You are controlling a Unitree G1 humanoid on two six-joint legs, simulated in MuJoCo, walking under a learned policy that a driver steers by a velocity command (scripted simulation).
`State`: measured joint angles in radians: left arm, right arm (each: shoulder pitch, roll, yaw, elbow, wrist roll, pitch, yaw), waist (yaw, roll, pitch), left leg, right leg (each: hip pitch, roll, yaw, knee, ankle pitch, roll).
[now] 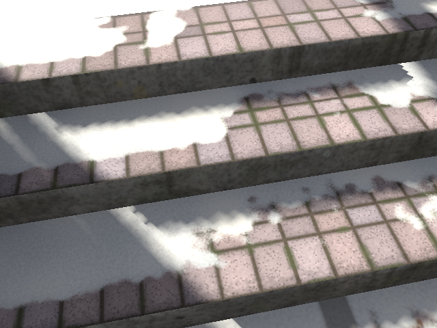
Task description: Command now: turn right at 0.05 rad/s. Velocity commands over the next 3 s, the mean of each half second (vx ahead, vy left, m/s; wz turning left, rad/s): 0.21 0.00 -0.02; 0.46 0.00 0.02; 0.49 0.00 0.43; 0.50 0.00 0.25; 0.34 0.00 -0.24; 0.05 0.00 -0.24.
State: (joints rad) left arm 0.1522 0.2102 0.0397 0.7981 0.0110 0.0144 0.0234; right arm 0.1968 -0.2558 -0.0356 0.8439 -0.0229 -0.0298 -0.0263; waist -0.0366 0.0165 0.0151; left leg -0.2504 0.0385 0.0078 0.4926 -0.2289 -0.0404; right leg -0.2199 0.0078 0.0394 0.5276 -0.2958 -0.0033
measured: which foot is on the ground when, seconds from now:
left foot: down 0.00-0.66, up 0.68-1.00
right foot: down 0.00-0.32, up 0.34-0.62, down 0.64-1.00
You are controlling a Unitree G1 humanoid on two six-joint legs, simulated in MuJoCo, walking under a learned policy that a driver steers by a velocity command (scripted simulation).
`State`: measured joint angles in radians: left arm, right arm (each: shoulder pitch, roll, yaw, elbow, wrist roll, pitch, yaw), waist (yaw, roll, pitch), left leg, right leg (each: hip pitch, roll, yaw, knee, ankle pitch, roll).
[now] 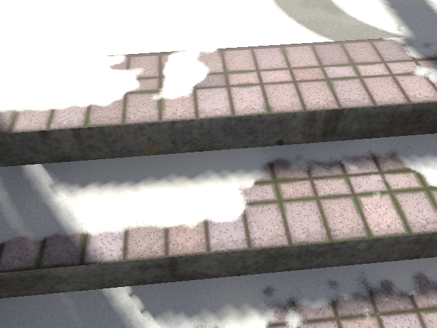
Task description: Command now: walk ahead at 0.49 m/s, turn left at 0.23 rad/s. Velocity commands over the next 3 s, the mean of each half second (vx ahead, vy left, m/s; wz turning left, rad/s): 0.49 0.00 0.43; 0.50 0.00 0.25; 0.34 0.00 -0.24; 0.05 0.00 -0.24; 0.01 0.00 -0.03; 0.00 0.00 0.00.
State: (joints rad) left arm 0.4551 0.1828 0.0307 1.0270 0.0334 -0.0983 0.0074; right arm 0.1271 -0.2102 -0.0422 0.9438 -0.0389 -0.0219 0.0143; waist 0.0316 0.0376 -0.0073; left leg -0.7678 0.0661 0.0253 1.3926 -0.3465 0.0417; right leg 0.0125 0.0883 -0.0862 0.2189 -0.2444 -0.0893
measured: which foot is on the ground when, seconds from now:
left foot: up 0.00-0.24, down 0.26-0.84, up 0.86-1.00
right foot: down 0.00-0.26, up 0.28-0.78, down 0.80-1.00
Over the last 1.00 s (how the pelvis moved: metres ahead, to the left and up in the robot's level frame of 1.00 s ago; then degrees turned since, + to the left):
0.31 -0.02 0.01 1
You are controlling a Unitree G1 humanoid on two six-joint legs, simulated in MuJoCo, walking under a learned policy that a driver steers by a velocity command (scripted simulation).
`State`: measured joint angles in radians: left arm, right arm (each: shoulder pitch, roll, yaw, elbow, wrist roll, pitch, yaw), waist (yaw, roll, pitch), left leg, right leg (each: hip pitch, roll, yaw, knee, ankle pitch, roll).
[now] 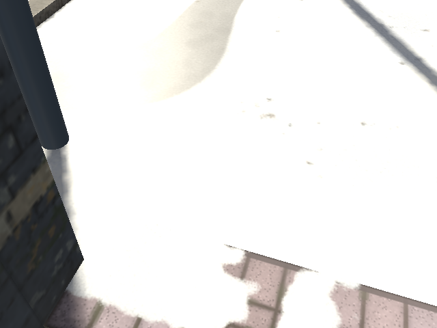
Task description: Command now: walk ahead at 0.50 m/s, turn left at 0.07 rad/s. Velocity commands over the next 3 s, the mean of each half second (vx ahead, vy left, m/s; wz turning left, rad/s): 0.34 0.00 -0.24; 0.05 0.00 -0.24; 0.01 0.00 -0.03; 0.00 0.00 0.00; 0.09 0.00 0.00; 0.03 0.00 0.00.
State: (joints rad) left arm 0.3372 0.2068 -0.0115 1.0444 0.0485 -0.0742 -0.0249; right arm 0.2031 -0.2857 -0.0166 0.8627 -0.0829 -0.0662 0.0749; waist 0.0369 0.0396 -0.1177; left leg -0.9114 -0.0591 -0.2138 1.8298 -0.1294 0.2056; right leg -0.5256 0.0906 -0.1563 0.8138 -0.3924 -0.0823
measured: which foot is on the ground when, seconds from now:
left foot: up 0.00-0.28, down 0.30-0.76, up 0.78-0.98, down 1.00-1.00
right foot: down 0.00-0.36, up 0.38-0.72, down 0.74-1.00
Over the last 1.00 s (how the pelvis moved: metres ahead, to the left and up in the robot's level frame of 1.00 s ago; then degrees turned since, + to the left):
0.67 0.18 0.23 22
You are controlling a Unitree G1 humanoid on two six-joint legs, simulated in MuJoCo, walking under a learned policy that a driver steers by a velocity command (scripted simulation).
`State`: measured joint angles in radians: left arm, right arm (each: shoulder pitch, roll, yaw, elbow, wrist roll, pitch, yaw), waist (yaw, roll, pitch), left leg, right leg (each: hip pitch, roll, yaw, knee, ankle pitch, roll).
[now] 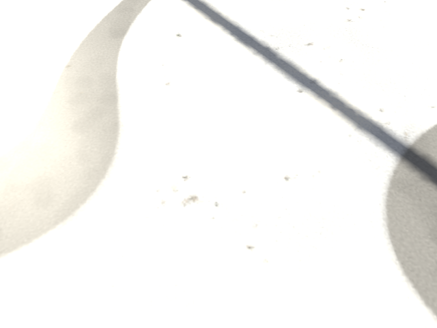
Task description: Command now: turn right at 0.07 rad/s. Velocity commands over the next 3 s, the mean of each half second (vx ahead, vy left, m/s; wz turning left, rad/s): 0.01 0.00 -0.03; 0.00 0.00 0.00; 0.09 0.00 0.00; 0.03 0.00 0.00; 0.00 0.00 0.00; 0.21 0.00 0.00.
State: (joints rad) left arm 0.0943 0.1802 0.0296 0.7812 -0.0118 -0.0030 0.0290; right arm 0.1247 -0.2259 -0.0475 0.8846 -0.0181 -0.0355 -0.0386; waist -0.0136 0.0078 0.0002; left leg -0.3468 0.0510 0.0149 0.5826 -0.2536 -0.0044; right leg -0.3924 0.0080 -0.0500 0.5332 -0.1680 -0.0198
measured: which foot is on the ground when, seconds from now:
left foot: down 0.00-1.00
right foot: down 0.00-1.00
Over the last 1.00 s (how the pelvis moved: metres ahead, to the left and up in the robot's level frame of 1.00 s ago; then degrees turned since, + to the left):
0.38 0.04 0.18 -17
